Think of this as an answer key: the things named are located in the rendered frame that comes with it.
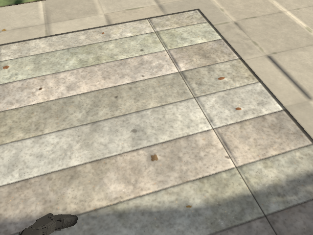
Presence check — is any robot left hand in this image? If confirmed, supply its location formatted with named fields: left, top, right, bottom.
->
left=19, top=213, right=78, bottom=235

